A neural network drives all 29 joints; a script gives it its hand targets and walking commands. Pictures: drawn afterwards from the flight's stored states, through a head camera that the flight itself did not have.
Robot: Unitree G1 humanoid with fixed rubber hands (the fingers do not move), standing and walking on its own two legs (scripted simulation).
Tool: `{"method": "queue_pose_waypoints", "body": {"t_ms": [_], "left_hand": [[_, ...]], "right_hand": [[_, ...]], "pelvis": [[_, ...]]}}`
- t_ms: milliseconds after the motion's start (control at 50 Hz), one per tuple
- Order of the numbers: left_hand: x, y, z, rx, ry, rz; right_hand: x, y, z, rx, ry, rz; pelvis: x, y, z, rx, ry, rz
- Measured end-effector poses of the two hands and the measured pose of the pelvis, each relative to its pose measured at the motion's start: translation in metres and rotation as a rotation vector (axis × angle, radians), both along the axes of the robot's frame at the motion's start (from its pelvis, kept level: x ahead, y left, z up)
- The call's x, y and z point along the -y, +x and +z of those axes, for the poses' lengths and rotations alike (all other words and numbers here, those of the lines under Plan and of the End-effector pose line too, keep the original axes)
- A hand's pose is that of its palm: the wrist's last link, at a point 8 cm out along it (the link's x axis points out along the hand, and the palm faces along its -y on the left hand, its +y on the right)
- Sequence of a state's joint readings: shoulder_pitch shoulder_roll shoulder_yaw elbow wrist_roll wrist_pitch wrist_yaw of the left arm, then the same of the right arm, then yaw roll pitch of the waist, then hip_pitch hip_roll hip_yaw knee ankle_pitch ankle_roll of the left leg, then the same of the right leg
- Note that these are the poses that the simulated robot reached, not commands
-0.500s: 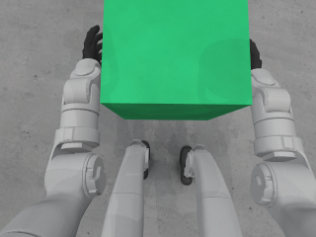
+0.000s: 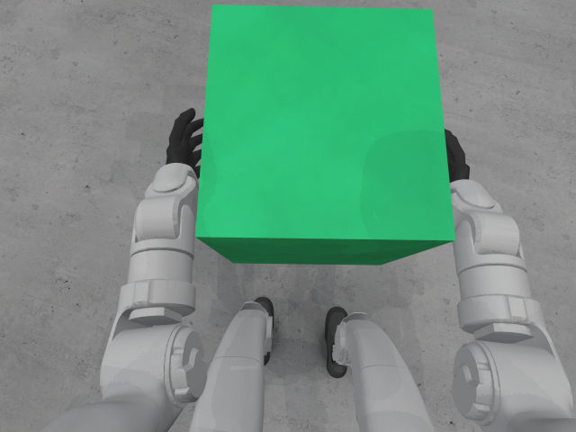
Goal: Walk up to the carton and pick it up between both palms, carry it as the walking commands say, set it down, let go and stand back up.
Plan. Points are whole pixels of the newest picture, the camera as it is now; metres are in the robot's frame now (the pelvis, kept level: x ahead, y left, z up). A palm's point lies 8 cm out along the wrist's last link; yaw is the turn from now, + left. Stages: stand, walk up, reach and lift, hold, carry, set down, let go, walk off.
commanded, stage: reach and lift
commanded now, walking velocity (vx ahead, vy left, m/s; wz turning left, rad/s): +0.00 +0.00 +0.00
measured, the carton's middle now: (313, 161) +0.45 +0.01 -0.07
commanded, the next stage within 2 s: hold in 1.64 s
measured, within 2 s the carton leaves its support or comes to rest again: neither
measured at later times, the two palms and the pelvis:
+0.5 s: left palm (134, 144) +0.39 +0.20 +0.09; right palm (482, 158) +0.40 -0.16 +0.07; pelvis +0.05 +0.00 +0.03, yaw +0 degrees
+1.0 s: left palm (152, 164) +0.38 +0.19 +0.06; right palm (484, 182) +0.38 -0.17 +0.05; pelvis +0.10 +0.00 +0.04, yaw +1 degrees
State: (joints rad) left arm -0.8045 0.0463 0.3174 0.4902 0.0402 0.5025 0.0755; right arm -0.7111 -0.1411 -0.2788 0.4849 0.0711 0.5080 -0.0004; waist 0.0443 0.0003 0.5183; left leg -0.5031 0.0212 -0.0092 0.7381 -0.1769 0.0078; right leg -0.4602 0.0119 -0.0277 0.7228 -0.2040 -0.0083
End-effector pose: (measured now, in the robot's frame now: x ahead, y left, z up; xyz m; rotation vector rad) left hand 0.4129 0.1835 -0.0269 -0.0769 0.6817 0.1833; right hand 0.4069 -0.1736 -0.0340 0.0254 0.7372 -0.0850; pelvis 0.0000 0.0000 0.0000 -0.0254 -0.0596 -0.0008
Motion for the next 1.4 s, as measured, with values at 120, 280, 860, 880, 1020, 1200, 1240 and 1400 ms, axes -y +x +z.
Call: {"method": "queue_pose_waypoints", "body": {"t_ms": [120,280,860,880,1020,1200,1240,1400], "left_hand": [[-0.002,-0.008,0.018,0.020,-0.002,0.001],[-0.007,-0.018,0.057,0.039,0.000,0.011],[-0.006,-0.023,0.090,-0.010,-0.013,-0.026],[-0.006,-0.024,0.089,-0.015,-0.014,-0.025],[-0.006,-0.033,0.084,-0.028,-0.018,-0.021],[-0.010,-0.039,0.086,-0.021,-0.008,-0.022],[-0.011,-0.040,0.086,-0.019,-0.005,-0.022],[-0.012,-0.044,0.089,-0.010,-0.005,-0.021]], "right_hand": [[-0.002,-0.006,0.018,0.019,0.005,0.003],[-0.006,-0.014,0.050,0.035,0.030,0.009],[-0.003,-0.022,0.087,-0.017,-0.012,0.043],[-0.003,-0.023,0.086,-0.023,-0.013,0.043],[-0.002,-0.030,0.085,-0.035,-0.023,0.048],[-0.006,-0.032,0.089,-0.028,-0.024,0.052],[-0.007,-0.032,0.090,-0.026,-0.023,0.055],[-0.009,-0.035,0.092,-0.016,-0.023,0.057]], "pelvis": [[0.000,0.003,0.007,0.028,0.001,0.002],[0.001,0.015,0.015,0.024,0.002,0.003],[0.004,0.094,0.038,-0.027,0.009,0.010],[0.004,0.094,0.039,-0.029,0.009,0.010],[0.005,0.095,0.039,-0.031,0.010,0.010],[0.002,0.090,0.038,-0.021,0.007,0.010],[0.002,0.089,0.038,-0.018,0.006,0.010],[0.001,0.086,0.038,-0.011,0.005,0.010]]}}
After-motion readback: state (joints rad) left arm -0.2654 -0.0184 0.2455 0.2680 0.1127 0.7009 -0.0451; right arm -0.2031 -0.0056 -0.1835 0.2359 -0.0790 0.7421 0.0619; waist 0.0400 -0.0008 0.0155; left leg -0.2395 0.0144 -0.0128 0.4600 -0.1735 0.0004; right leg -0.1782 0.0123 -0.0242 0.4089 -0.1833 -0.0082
